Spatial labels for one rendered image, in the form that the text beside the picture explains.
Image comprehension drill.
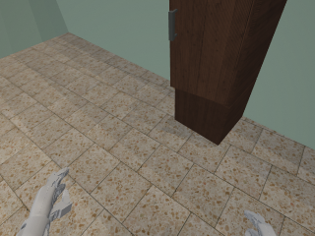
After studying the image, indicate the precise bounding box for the robot left hand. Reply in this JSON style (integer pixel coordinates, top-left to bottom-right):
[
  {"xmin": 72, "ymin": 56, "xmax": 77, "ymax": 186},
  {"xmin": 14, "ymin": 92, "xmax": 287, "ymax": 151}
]
[{"xmin": 29, "ymin": 167, "xmax": 73, "ymax": 222}]

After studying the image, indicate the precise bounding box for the cupboard door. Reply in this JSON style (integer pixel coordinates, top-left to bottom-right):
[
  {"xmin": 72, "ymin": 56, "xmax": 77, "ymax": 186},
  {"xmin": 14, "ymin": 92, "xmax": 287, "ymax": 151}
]
[{"xmin": 169, "ymin": 0, "xmax": 256, "ymax": 105}]

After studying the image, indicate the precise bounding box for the robot right hand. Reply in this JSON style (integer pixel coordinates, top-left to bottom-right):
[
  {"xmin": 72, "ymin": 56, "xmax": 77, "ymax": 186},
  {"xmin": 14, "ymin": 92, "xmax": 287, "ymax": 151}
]
[{"xmin": 244, "ymin": 209, "xmax": 278, "ymax": 236}]

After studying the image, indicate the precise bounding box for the handle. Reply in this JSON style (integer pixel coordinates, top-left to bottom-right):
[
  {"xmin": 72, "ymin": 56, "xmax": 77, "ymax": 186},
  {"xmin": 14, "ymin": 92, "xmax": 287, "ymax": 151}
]
[{"xmin": 168, "ymin": 9, "xmax": 178, "ymax": 41}]

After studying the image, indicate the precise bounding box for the left robot forearm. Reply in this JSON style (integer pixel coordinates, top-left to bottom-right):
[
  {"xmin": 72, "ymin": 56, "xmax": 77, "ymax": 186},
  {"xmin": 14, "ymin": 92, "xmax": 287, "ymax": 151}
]
[{"xmin": 16, "ymin": 215, "xmax": 50, "ymax": 236}]

